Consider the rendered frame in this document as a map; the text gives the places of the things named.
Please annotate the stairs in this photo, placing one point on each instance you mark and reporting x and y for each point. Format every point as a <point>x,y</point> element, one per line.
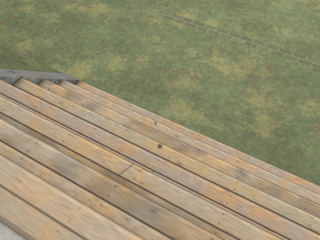
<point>157,178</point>

